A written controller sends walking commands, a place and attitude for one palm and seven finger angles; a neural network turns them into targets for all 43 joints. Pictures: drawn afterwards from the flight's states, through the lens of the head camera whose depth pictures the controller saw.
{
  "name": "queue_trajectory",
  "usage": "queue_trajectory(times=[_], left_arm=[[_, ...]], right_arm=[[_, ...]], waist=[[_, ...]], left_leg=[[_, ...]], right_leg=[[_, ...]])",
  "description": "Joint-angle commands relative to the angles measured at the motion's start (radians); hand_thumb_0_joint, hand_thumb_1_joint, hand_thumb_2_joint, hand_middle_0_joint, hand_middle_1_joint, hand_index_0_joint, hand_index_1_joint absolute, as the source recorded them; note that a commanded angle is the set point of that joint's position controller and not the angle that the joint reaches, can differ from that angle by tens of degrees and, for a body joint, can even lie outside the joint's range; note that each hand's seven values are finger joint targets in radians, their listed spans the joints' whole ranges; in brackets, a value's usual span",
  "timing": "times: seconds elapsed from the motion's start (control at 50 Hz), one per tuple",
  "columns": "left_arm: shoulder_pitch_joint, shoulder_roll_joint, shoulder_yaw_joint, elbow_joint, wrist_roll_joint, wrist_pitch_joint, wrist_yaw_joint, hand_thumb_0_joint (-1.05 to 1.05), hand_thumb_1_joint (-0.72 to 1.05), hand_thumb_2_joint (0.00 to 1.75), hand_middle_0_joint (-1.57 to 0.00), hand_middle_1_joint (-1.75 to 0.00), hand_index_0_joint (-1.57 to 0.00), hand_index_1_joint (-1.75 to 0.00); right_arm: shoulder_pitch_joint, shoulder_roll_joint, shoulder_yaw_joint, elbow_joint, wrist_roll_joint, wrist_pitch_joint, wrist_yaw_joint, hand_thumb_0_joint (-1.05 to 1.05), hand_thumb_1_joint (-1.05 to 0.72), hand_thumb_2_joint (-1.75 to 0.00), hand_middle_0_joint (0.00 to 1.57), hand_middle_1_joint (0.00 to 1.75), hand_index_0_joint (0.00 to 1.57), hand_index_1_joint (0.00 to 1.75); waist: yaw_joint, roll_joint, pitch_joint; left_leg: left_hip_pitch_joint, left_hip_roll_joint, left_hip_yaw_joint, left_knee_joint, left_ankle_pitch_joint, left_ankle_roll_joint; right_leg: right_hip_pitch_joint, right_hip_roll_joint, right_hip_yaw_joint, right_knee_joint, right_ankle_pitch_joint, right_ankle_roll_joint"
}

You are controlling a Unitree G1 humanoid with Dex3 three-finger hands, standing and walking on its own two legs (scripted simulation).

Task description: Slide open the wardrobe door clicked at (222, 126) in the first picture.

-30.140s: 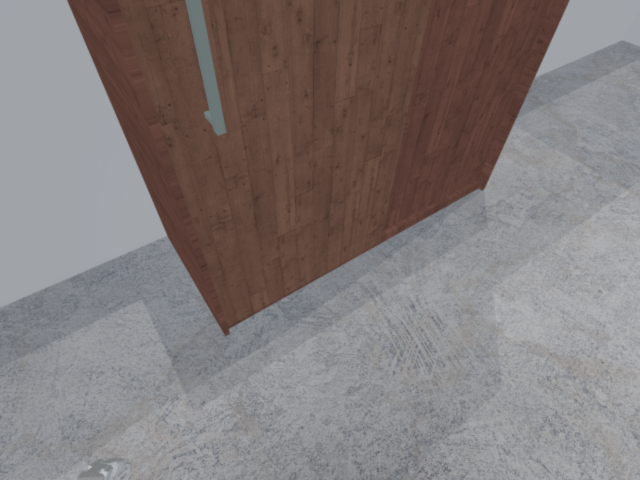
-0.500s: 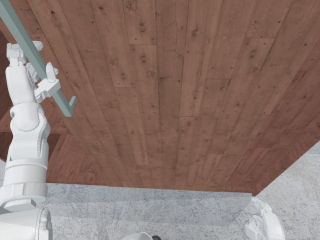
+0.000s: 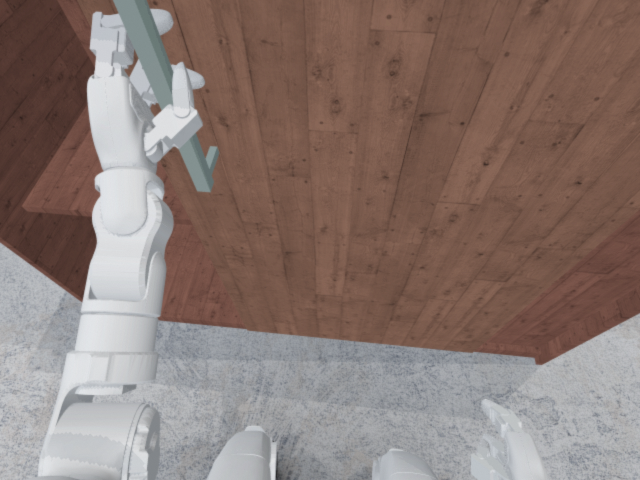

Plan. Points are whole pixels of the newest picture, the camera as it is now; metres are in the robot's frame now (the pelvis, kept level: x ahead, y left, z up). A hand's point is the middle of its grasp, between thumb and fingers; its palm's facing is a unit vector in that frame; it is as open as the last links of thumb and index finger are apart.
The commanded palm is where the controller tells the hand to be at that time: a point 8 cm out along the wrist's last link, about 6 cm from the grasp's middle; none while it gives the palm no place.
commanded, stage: stop walking and hold the door there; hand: left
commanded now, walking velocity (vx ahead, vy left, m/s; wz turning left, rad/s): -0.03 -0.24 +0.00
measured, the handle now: (169, 65) +0.46 +0.19 +0.23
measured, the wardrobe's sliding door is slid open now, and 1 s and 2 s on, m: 0.45 0.45 0.45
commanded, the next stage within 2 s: loosen the grip on the handle in 0.60 s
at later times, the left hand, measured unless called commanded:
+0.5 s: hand (188, 111) +0.41 +0.16 +0.22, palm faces +0.16 -0.98 -0.10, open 6.4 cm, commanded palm +0.38 +0.18 +0.20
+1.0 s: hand (174, 105) +0.41 +0.17 +0.23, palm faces +0.18 -0.98 -0.08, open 11.3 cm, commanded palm +0.37 +0.21 +0.21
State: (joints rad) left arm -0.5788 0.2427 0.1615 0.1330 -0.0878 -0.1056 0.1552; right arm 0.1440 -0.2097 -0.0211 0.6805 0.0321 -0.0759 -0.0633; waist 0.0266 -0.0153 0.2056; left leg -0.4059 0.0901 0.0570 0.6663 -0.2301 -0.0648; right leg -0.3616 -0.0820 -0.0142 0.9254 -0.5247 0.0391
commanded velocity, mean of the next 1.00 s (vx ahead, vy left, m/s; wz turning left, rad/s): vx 0.00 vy -0.01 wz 0.00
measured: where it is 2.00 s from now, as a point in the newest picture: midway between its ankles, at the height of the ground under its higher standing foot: outside the picture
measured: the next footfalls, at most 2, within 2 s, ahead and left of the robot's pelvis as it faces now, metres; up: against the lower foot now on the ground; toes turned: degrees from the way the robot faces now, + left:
right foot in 0.04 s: +0.02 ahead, -0.10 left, +0.00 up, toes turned -3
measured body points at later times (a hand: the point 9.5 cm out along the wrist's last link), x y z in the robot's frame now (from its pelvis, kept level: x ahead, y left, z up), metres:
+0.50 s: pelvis +0.00 +0.02 +0.02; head +0.05 +0.01 +0.47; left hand +0.39 +0.21 +0.22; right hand +0.19 -0.19 -0.08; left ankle +0.03 +0.16 -0.71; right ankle -0.02 -0.10 -0.71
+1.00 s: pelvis -0.03 +0.02 +0.02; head -0.03 +0.03 +0.47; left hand +0.39 +0.22 +0.23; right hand +0.07 -0.24 -0.08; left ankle +0.03 +0.16 -0.71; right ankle -0.02 -0.09 -0.71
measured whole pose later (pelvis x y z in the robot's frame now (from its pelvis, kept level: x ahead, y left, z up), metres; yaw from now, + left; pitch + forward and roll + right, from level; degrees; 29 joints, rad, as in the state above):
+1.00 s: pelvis -0.03 +0.02 +0.02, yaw -1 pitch +0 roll +0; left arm -0.68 0.27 0.20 0.66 -0.03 -0.18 0.11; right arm 0.31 -0.25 -0.01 0.70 0.03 -0.15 -0.02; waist -0.06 -0.01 -0.03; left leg -0.35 0.07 0.09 0.54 -0.19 -0.01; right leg -0.31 -0.02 -0.03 0.58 -0.28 0.00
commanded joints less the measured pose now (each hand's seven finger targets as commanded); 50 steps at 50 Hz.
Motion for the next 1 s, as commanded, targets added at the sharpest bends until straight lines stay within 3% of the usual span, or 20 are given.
queue_trajectory(times=[0.0,0.04,0.08,0.14,0.18,0.2,0.24,0.26,0.36,0.4,0.5,0.66,0.68,0.7,0.72,0.74,0.76,0.84,0.92,0.98], left_arm=[[-0.433,0.052,-0.152,-0.306,0.03,-0.09,-0.08,0.0,0.9,0.9,-0.45,-1.4,-0.45,-1.4],[-0.408,0.081,-0.148,-0.27,0.044,-0.081,-0.084,0.0,0.9,0.9,-0.45,-1.4,-0.45,-1.4],[-0.381,0.076,-0.145,-0.207,0.031,-0.065,-0.088,0.0,0.9,0.9,-0.45,-1.4,-0.45,-1.4],[-0.354,0.11,-0.088,-0.173,0.034,-0.069,-0.071,0.0,0.9,0.9,-0.45,-1.4,-0.45,-1.4],[-0.338,0.073,-0.115,-0.182,0.033,-0.078,-0.075,0.0,0.9,0.9,-0.45,-1.4,-0.45,-1.4],[-0.347,0.042,-0.145,-0.2,0.032,-0.083,-0.081,0.0,0.9,0.9,-0.45,-1.4,-0.45,-1.4],[-0.33,-0.052,-0.241,-0.203,0.028,-0.087,-0.101,0.0,0.9,0.9,-0.45,-1.4,-0.45,-1.4],[-0.355,-0.053,-0.241,-0.196,0.035,-0.091,-0.102,0.0,0.9,0.9,-0.45,-1.4,-0.45,-1.4],[-0.351,-0.063,-0.255,-0.153,0.039,-0.072,-0.098,0.0,0.9,0.9,-0.45,-1.4,-0.45,-1.4],[-0.349,-0.047,-0.251,-0.137,0.044,-0.067,-0.096,0.0,0.9,0.9,-0.45,-1.4,-0.45,-1.4],[-0.312,0.012,-0.194,-0.063,0.034,-0.053,-0.081,0.0,0.9,0.9,-0.45,-1.4,-0.45,-1.4],[-0.307,-0.021,-0.209,0.034,0.026,-0.064,-0.077,0.0,0.9,0.9,-0.45,-1.4,-0.45,-1.4],[-1.037,0.776,0.421,0.032,0.133,-0.087,-0.063,0.0,0.9,0.9,-0.45,-1.4,-0.45,-1.4],[-0.8,0.252,0.082,0.473,0.138,0.019,-0.101,0.0,0.78,0.84,-0.45,-1.4,-0.45,-1.4],[-0.556,0.089,0.083,0.407,0.069,0.032,-0.14,0.0,0.66,0.78,-0.45,-1.4,-0.45,-1.4],[-0.438,0.114,0.126,0.402,0.015,0.027,-0.165,0.0,0.54,0.73,-0.45,-1.4,-0.45,-1.4],[-0.445,0.188,0.193,0.253,-0.043,-0.024,-0.156,0.0,0.42,0.67,-0.45,-1.4,-0.45,-1.4],[-0.416,0.103,0.043,0.26,0.038,-0.141,-0.091,0.0,-0.07,0.43,-0.45,-1.4,-0.45,-1.4],[-0.54,0.138,-0.006,0.275,0.07,-0.175,-0.065,0.0,-0.55,0.2,-0.42,-1.37,-0.42,-1.37],[-0.584,0.148,-0.021,0.322,0.066,-0.195,-0.074,0.0,-0.55,0.2,-0.38,-1.32,-0.38,-1.32]], right_arm=[[-0.046,-0.132,-0.014,-0.134,0.007,-0.07,0.019,0.0,-0.9,-0.9,0.2,0.3,0.2,0.3],[-0.037,-0.127,-0.006,-0.143,0.004,-0.064,0.016,0.0,-0.9,-0.9,0.2,0.3,0.2,0.3],[-0.055,-0.1,-0.002,-0.158,0.011,-0.06,0.006,0.0,-0.9,-0.9,0.2,0.3,0.2,0.3],[-0.061,-0.093,0.021,-0.126,-0.004,-0.058,-0.015,0.0,-0.9,-0.9,0.2,0.3,0.2,0.3],[-0.048,-0.095,0.018,-0.134,-0.009,-0.048,-0.021,0.0,-0.9,-0.9,0.2,0.3,0.2,0.3],[-0.052,-0.114,0.007,-0.142,-0.007,-0.041,-0.014,0.0,-0.9,-0.9,0.2,0.3,0.2,0.3],[-0.05,-0.109,0.016,-0.152,-0.01,-0.03,0.003,0.0,-0.9,-0.9,0.2,0.3,0.2,0.3],[-0.046,-0.108,0.017,-0.152,-0.013,-0.028,0.011,0.0,-0.9,-0.9,0.2,0.3,0.2,0.3],[-0.044,-0.126,0.005,-0.165,-0.007,-0.019,0.019,0.0,-0.9,-0.9,0.2,0.3,0.2,0.3],[-0.052,-0.125,0.007,-0.17,-0.005,-0.014,0.014,0.0,-0.9,-0.9,0.2,0.3,0.2,0.3],[-0.053,-0.104,0.009,-0.168,0.001,0.009,-0.015,0.0,-0.9,-0.9,0.2,0.3,0.2,0.3],[-0.045,-0.133,0.005,-0.148,-0.005,0.033,-0.025,0.0,-0.9,-0.9,0.2,0.3,0.2,0.3],[0.007,-0.185,-0.096,-0.117,-0.016,-0.025,0.007,0.0,-0.9,-0.9,0.2,0.3,0.2,0.3],[0.049,-0.147,-0.028,-0.075,-0.027,-0.092,0.012,0.0,-0.9,-0.9,0.2,0.3,0.2,0.3],[0.124,-0.158,-0.064,-0.071,0.013,-0.106,0.021,0.0,-0.9,-0.9,0.2,0.3,0.2,0.3],[0.094,-0.177,-0.059,-0.071,0.007,-0.115,0.023,0.0,-0.9,-0.9,0.2,0.3,0.2,0.3],[0.105,-0.171,-0.039,-0.074,-0.006,-0.105,0.03,0.0,-0.9,-0.9,0.2,0.3,0.2,0.3],[0.095,-0.16,-0.041,-0.095,-0.002,-0.111,0.053,0.0,-0.9,-0.9,0.2,0.3,0.2,0.3],[0.077,-0.16,-0.031,-0.105,0.009,-0.119,0.047,0.0,-0.9,-0.9,0.2,0.3,0.2,0.3],[0.082,-0.162,-0.024,-0.1,0.012,-0.127,0.037,0.0,-0.9,-0.9,0.2,0.3,0.2,0.3]], waist=[[-0.037,0.256,-0.536],[-0.041,0.098,-0.528],[-0.034,-0.321,-0.481],[-0.025,-0.15,-0.469],[-0.021,-0.122,-0.537],[-0.015,-0.032,-0.581],[-0.035,0.237,-0.575],[-0.038,0.261,-0.536],[-0.035,0.158,-0.501],[-0.032,0.153,-0.511],[-0.033,-0.108,-0.538],[-0.027,0.072,-0.472],[0.03,-0.264,-0.371],[-0.133,-0.281,-0.659],[-0.062,-0.181,-0.699],[0.001,0.155,-0.74],[0.02,0.241,-0.756],[-0.058,-0.104,-0.441],[-0.065,0.023,-0.422],[-0.077,0.005,-0.412]], left_leg=[[0.341,0.229,-0.138,-0.114,0.47,0.183],[0.247,0.159,-0.08,-0.037,0.314,0.128],[0.114,-0.021,-0.024,0.152,-0.058,0.041],[0.068,-0.029,-0.044,0.008,-0.152,0.053],[0.263,0.025,-0.037,-0.159,0.287,0.079],[0.405,0.114,-0.101,-0.157,0.615,0.114],[0.507,0.211,-0.181,-0.166,0.83,0.176],[0.496,0.24,-0.223,-0.198,0.852,0.191],[0.457,0.203,-0.136,-0.185,0.637,0.162],[0.399,0.161,-0.08,-0.152,0.522,0.127],[0.247,0.024,-0.008,-0.051,0.196,0.05],[0.278,0.125,-0.1,-0.202,0.344,0.114],[0.277,0.069,-0.035,-0.087,0.311,0.147],[0.256,-0.088,-0.006,-0.245,0.486,0.109],[0.334,-0.06,-0.02,-0.184,0.572,0.082],[0.466,-0.054,0.001,-0.141,0.655,0.053],[0.509,-0.057,-0.012,-0.137,0.616,0.039],[0.256,-0.036,-0.017,-0.181,0.215,0.085],[0.208,-0.06,-0.008,-0.217,-0.09,0.087],[0.181,-0.066,-0.008,-0.218,-0.157,0.091]], right_leg=[[0.149,0.06,-0.029,-0.288,0.172,-0.019],[0.246,-0.01,0.049,-0.435,0.473,-0.037],[0.27,-0.167,0.211,-0.458,0.865,-0.129],[0.357,-0.181,0.153,-0.368,1.021,-0.139],[0.311,-0.1,0.057,-0.292,0.954,-0.066],[0.215,-0.043,0.023,-0.284,0.787,-0.021],[0.08,0.031,-0.004,-0.25,0.346,-0.007],[0.041,0.05,-0.006,-0.221,0.133,-0.014],[0.116,0.063,-0.022,-0.369,0.221,-0.024],[0.197,0.038,-0.009,-0.446,0.431,-0.028],[0.297,-0.112,0.108,-0.438,0.932,-0.077],[0.181,0.015,0.008,-0.413,0.454,-0.023],[0.1,0.008,0.15,-0.566,0.665,-0.013],[0.22,0.102,-0.006,-0.342,0.932,-0.087],[0.149,0.09,-0.056,-0.328,0.853,-0.071],[0.127,0.056,-0.022,-0.349,0.79,-0.078],[0.145,0.061,-0.023,-0.397,0.703,-0.07],[0.047,0.088,-0.035,-0.451,0.473,-0.053],[-0.022,0.083,0.002,-0.481,0.21,-0.057],[-0.032,0.084,0.011,-0.493,0.14,-0.056]])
